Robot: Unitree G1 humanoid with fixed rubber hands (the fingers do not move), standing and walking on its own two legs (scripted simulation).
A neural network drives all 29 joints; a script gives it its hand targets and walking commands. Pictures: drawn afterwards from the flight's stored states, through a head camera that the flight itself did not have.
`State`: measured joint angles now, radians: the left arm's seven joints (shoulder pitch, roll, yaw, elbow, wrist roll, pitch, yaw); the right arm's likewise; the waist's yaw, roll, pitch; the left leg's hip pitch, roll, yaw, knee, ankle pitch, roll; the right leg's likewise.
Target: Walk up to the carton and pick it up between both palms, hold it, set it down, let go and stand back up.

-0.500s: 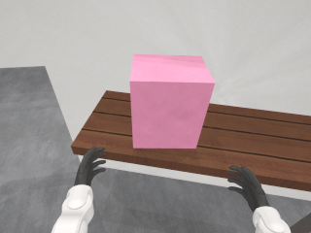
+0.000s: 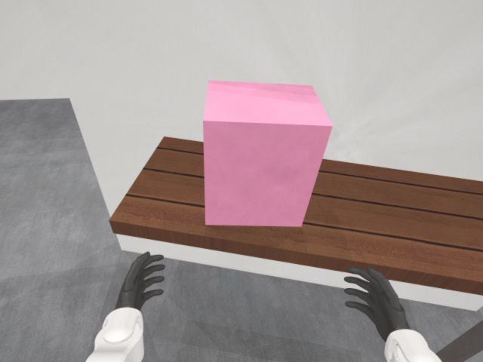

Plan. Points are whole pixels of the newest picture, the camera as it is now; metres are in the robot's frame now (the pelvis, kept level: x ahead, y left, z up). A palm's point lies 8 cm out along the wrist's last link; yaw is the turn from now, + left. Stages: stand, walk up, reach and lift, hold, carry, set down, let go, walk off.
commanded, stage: set down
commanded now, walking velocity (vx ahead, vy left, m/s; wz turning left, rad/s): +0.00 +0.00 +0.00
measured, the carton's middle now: (257, 157) +0.55 -0.04 +0.08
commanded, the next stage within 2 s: let go in 1.36 s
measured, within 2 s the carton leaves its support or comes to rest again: neither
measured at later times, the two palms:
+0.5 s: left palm (134, 308) +0.23 +0.18 -0.02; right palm (378, 330) +0.19 -0.22 +0.01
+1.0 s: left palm (126, 342) +0.20 +0.19 -0.06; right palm (368, 341) +0.19 -0.22 -0.04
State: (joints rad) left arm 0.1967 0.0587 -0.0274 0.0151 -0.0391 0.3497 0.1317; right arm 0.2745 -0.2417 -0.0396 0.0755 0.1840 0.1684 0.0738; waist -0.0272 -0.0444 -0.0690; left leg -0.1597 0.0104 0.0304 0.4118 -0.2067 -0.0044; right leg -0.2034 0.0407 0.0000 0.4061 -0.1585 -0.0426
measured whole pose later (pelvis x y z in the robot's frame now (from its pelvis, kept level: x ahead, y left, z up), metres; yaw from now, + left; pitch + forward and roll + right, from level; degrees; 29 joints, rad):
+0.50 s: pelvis +0.02 +0.00 +0.00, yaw +0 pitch -1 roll +0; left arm 0.23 0.07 -0.02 0.11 -0.04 0.20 0.08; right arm 0.37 -0.21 -0.03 0.08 0.18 0.03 0.07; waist -0.03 -0.04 0.02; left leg -0.16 0.01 0.03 0.41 -0.24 0.00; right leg -0.20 0.04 0.00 0.41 -0.19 -0.04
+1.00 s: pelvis +0.02 +0.00 +0.00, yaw +0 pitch -1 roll +0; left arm 0.24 0.09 -0.01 0.34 -0.04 0.16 0.06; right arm 0.28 -0.21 0.00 0.33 0.18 -0.03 0.07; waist -0.03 -0.02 0.04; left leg -0.16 0.01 0.03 0.41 -0.24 0.00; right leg -0.20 0.04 0.00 0.41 -0.19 -0.04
